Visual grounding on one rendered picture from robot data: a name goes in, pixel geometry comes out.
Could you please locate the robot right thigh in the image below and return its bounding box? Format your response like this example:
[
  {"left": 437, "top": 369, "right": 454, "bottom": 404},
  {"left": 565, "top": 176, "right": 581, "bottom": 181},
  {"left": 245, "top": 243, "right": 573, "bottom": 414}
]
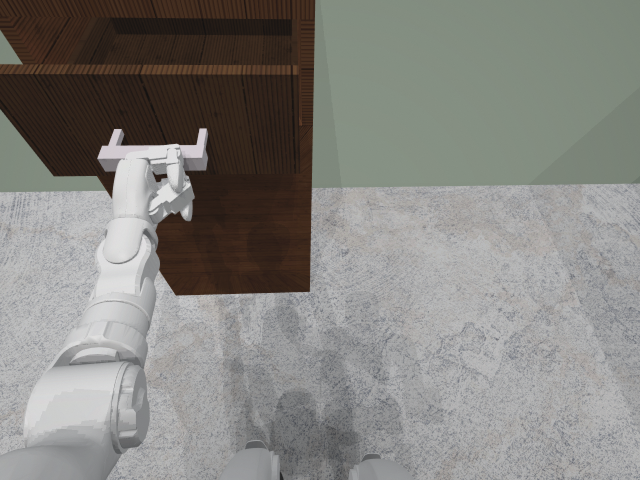
[{"left": 349, "top": 459, "right": 415, "bottom": 480}]

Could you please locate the drawer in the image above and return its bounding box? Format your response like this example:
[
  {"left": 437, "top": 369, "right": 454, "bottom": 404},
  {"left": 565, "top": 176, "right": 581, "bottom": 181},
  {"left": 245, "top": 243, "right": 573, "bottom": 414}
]
[{"left": 0, "top": 17, "right": 300, "bottom": 176}]

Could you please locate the left robot forearm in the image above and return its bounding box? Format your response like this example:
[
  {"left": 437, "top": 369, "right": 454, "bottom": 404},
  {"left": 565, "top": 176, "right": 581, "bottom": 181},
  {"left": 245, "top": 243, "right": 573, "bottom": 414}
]
[{"left": 23, "top": 217, "right": 160, "bottom": 448}]

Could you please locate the right robot shin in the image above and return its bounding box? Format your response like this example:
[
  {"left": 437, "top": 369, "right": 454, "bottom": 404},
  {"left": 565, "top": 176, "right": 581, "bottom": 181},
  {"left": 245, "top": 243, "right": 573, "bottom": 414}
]
[{"left": 360, "top": 453, "right": 381, "bottom": 463}]

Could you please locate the cabinet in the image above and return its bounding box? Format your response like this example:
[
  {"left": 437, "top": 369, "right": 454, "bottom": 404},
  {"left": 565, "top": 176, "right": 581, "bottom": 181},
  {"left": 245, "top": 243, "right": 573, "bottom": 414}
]
[{"left": 0, "top": 0, "right": 315, "bottom": 296}]

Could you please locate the robot left upper arm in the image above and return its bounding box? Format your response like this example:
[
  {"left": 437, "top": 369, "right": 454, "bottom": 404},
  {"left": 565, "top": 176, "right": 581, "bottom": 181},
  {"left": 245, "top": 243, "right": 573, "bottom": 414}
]
[{"left": 0, "top": 361, "right": 150, "bottom": 480}]

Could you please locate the left robot hand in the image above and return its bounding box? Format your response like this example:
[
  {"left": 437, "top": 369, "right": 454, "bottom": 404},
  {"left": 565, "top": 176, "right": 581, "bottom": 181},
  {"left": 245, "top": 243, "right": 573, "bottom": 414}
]
[{"left": 112, "top": 144, "right": 195, "bottom": 231}]

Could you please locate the handle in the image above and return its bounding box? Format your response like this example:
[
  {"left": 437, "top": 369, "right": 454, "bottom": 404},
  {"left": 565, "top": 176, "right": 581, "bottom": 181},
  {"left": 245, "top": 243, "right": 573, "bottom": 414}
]
[{"left": 97, "top": 129, "right": 208, "bottom": 172}]

